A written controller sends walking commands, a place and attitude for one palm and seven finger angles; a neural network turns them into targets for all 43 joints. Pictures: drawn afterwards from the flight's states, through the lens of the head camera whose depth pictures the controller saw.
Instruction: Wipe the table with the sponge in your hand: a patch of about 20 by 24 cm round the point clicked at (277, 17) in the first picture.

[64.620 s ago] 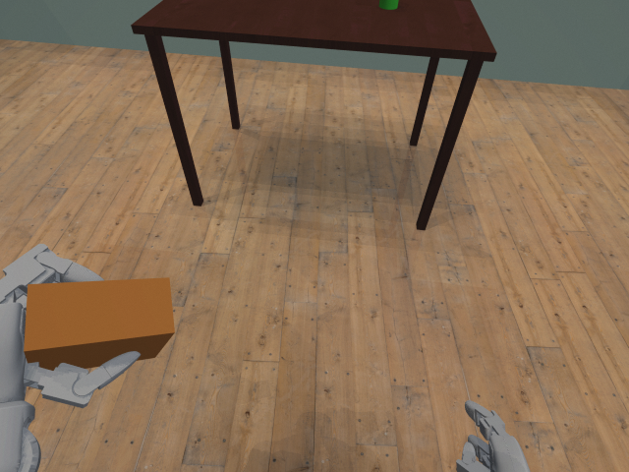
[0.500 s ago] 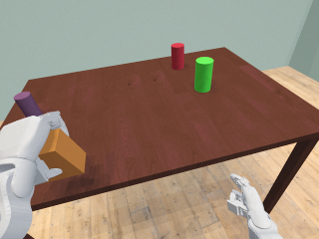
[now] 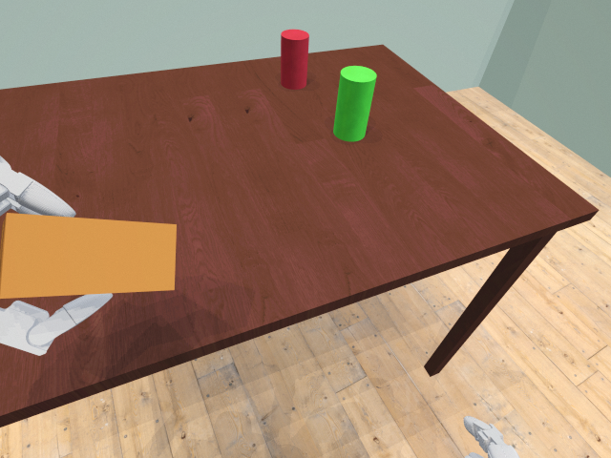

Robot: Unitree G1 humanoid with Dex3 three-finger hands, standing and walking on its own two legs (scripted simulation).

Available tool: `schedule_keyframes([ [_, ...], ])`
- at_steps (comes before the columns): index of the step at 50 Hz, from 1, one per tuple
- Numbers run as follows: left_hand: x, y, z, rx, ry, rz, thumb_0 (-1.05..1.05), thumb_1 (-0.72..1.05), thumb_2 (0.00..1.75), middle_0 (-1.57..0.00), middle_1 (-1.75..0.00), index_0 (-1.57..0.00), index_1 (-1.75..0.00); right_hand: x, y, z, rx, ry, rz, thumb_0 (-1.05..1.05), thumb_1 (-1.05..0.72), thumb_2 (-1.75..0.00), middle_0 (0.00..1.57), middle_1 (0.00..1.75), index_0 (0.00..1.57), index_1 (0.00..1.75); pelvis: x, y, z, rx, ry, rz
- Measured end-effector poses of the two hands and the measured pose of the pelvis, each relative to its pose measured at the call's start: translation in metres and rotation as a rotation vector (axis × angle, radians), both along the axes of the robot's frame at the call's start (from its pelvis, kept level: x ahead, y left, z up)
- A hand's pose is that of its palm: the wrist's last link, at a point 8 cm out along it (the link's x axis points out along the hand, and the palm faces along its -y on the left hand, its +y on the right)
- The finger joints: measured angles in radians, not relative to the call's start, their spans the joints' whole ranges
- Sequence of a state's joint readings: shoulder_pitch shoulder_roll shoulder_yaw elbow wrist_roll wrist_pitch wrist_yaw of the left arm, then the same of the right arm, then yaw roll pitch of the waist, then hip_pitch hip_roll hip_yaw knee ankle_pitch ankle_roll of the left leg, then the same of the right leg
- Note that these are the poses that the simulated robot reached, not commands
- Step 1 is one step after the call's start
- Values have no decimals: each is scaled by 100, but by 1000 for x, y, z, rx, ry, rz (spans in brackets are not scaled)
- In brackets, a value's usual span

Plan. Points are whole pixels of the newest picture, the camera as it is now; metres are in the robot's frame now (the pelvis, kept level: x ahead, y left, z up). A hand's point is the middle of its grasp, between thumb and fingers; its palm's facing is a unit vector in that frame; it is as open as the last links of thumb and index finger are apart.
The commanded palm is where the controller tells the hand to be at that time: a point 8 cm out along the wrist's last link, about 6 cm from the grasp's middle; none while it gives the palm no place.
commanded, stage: step back with the hand held close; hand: left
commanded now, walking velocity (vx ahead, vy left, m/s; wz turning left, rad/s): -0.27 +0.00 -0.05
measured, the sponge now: (109, 257) +0.24 +0.19 +0.22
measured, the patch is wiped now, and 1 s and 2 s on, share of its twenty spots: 1.00 1.00 1.00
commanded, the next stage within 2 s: stop stepping back and stand still in 1.38 s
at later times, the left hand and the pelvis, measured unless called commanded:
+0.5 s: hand out of the picture +0.18 +0.25 +0.25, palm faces +0.51 -0.77 -0.38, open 9.8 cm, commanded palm +0.13 +0.29 +0.26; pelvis -0.03 +0.01 -0.01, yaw +0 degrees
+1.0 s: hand out of the picture +0.16 +0.24 +0.25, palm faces +0.48 -0.81 -0.35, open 9.8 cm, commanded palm +0.10 +0.27 +0.26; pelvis -0.08 +0.00 +0.00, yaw -3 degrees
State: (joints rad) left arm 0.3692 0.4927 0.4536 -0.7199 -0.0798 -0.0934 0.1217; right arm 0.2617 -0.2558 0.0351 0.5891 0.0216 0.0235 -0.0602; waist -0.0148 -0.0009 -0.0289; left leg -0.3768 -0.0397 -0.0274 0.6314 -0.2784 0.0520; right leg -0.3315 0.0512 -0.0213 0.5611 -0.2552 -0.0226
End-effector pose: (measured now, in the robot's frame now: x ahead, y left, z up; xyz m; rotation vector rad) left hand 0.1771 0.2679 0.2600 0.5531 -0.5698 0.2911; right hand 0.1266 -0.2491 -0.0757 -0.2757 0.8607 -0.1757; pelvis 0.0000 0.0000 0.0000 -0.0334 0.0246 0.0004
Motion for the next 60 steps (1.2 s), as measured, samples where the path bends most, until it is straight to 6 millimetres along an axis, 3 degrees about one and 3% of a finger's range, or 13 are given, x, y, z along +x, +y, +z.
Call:
schedule_keyframes([
  [4, 6, 16, 3, 30, -11, 47, -1, -51, 106, -75, -138, -80, -135, -27, -3, -10, 7, 61, -58, 1, -90, -90, 20, 30, 20, 30, -2, 5, 0, 1, 11, -9],
  [8, 8, 19, -6, 18, 32, 56, -1, -51, 106, -75, -139, -80, -135, -33, 3, -12, 30, 47, -78, 1, -90, -90, 20, 30, 20, 30, -7, 8, 0, 1, 19, -18],
  [16, -14, 5, -11, 42, 23, -12, -1, -51, 106, -75, -138, -80, -135, -7, 20, -3, 44, -61, -18, 1, -90, -90, 20, 30, 20, 30, -20, 9, -4, -5, 31, -15],
  [22, -34, 16, 1, 45, -71, 47, -1, -52, 106, -75, -138, -80, -135, 14, 29, 5, 46, -141, 41, 1, -90, -90, 20, 30, 20, 30, -29, 10, -7, -5, 25, -8],
  [30, -35, 19, -9, -57, -83, 89, -1, -52, 107, -75, -139, -80, -135, 18, 30, 8, 55, -171, 76, 1, -90, -90, 20, 30, 21, 30, -37, 5, -9, -8, 20, -1],
  [37, -41, 3, -16, -6, -65, -32, -1, -52, 107, -75, -139, -80, -136, -5, 21, 5, 16, -116, 28, 1, -90, -90, 20, 30, 21, 30, -48, 8, -12, -11, 27, 9],
  [42, -51, 9, -8, 70, -90, -21, -1, -52, 107, -76, -139, -80, -135, -28, 20, 1, -3, -91, 7, 1, -90, -90, 20, 30, 20, 30, -57, 11, -13, -5, 28, -8],
  [48, -54, 19, 2, -12, -109, 50, -1, -52, 107, -76, -139, -80, -135, -56, 26, 0, 53, -73, 2, 1, -90, -90, 20, 30, 20, 30, -69, 5, -1, -23, 29, -35],
  [56, -75, -19, -16, -50, -50, -115, -1, -52, 107, -75, -139, -80, -136, -81, 13, 7, 52, -114, -38, 1, -90, -90, 20, 30, 21, 30, -98, -1, -3, -28, 25, -52],
  [60, -95, -17, -15, 2, -77, -162, -1, -52, 107, -76, -139, -80, -136, -93, 5, 15, -7, -139, -65, 1, -90, -90, 20, 30, 21, 30, -113, 5, -8, -12, 47, -35],
])
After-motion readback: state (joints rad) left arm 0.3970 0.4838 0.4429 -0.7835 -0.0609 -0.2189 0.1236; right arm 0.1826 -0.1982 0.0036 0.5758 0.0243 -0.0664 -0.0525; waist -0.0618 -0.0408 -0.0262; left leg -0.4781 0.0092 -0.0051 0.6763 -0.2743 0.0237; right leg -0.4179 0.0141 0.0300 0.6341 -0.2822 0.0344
